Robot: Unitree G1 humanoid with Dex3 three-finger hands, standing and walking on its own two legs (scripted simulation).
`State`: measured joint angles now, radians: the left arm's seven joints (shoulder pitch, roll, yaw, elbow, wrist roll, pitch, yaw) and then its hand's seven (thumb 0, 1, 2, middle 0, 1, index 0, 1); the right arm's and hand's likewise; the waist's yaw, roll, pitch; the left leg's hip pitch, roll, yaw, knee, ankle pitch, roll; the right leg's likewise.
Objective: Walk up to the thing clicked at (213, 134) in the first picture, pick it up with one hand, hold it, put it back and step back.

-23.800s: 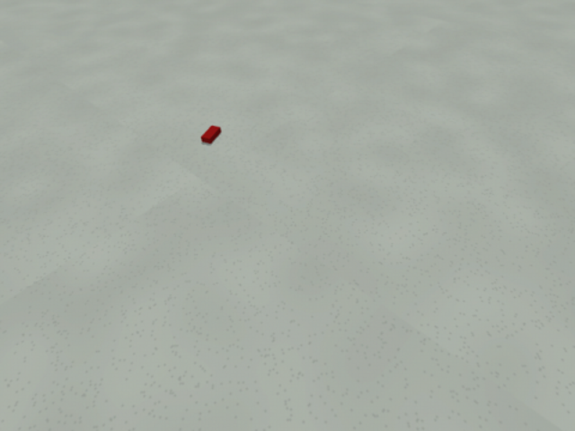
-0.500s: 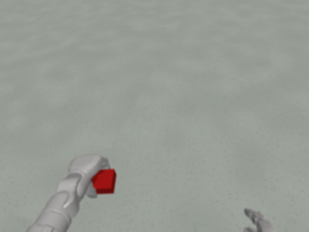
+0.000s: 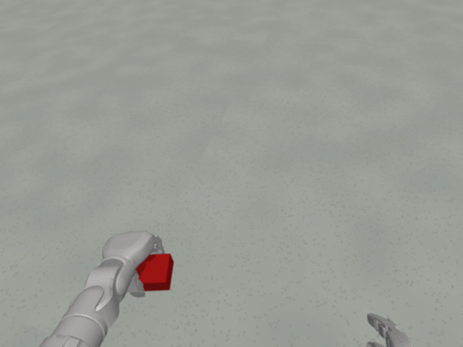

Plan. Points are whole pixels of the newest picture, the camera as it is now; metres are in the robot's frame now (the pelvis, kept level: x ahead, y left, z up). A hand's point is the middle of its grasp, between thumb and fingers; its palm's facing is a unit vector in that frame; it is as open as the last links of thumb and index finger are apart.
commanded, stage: crouch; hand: left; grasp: from above
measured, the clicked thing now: (138, 272) +0.30 +0.23 -0.08
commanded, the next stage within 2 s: none
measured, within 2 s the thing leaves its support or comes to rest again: neither
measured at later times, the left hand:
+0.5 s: hand (145, 288) +0.29 +0.22 -0.13, palm faces -0.49 -0.01 -0.87, open 8.8 cm
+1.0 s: hand (167, 297) +0.36 +0.24 -0.38, palm faces -0.47 +0.01 -0.89, open 8.8 cm
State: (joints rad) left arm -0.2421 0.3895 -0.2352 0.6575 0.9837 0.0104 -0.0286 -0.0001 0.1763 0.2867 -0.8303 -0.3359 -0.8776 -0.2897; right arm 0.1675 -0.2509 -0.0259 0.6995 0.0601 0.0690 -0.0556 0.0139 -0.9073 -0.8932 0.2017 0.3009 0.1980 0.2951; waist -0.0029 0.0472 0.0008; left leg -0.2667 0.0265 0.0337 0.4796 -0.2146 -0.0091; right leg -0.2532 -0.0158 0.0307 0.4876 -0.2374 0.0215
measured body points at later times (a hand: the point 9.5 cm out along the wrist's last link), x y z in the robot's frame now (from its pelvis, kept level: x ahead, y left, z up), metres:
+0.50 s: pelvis -0.01 +0.00 -0.03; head +0.05 +0.00 +0.42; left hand +0.31 +0.22 -0.08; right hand +0.12 -0.27 -0.14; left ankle +0.02 +0.13 -0.74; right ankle +0.01 -0.13 -0.74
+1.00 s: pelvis -0.06 +0.01 -0.24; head +0.12 +0.03 +0.17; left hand +0.38 +0.24 -0.33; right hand -0.02 -0.26 -0.37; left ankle +0.02 +0.13 -0.74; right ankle +0.01 -0.13 -0.74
